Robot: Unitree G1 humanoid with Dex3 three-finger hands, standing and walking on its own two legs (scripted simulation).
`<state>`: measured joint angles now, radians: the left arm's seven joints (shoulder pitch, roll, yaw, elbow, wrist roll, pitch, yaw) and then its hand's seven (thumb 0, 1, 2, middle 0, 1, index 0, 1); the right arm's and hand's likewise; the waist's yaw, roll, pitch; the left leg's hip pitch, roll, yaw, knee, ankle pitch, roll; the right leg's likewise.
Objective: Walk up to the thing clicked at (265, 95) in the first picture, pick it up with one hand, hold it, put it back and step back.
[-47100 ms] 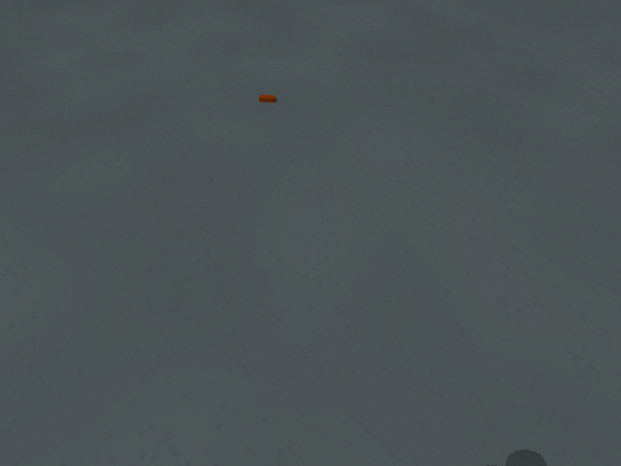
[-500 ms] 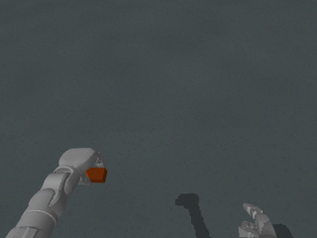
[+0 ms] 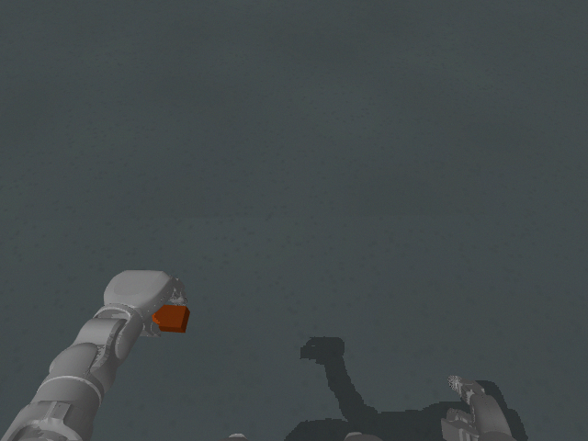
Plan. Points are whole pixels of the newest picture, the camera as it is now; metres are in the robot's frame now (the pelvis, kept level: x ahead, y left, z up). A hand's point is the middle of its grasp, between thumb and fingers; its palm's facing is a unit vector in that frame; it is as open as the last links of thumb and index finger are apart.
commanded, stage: crouch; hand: left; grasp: from above
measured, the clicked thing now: (156, 317) +0.32 +0.23 -0.11
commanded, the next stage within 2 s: lower in 1.58 s
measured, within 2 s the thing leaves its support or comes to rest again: neither
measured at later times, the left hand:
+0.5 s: hand (175, 335) +0.36 +0.26 -0.31, palm faces -0.42 +0.07 -0.90, open 6.6 cm
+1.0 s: hand (185, 347) +0.39 +0.28 -0.49, palm faces -0.44 +0.02 -0.90, open 6.5 cm
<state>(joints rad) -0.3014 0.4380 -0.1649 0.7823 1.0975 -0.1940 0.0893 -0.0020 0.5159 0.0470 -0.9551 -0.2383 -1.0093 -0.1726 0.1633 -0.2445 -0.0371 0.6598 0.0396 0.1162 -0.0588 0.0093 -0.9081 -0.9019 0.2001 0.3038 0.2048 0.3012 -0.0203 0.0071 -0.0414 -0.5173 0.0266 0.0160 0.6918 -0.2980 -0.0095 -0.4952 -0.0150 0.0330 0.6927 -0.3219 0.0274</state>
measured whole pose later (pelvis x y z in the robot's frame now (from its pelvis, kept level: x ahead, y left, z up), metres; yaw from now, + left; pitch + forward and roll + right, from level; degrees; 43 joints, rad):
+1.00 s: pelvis -0.06 +0.01 -0.33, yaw -4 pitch +37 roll -7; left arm -0.84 0.70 0.09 1.29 1.30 -0.27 0.36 0.00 0.53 0.00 -1.02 -0.12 -1.06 -0.07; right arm 0.12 -0.25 -0.03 0.74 -0.12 -0.03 0.10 0.00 -0.92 -0.90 0.20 0.30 0.21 0.30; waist -0.17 0.00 -0.13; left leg -2.12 0.02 -0.12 2.13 -0.66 -0.01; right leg -2.02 0.02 -0.04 2.07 -0.70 0.05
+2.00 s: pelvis -0.06 +0.00 -0.44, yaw -9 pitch +31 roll -10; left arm -0.92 0.93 0.19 1.49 1.37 -0.42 0.39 -0.01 0.53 0.02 -1.01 -0.14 -1.05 -0.10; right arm 0.07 -0.26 0.10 0.75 -0.19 0.00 0.14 0.00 -0.92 -0.90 0.20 0.30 0.21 0.30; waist -0.23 -0.08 0.01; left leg -2.34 0.01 -0.21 2.48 -0.69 -0.03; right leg -2.23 0.07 -0.09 2.38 -0.71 0.06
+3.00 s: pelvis -0.06 +0.01 -0.46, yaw -13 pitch +26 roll -13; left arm -0.94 1.05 0.17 1.67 1.39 -0.37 0.58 0.00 0.52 0.00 -1.04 -0.10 -1.08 -0.05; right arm 0.03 -0.29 0.25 0.73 -0.29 -0.11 0.17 0.00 -0.91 -0.90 0.20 0.30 0.21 0.30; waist -0.31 -0.16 0.10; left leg -2.36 0.02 -0.28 2.60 -0.72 -0.03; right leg -2.24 0.10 -0.14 2.44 -0.70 0.07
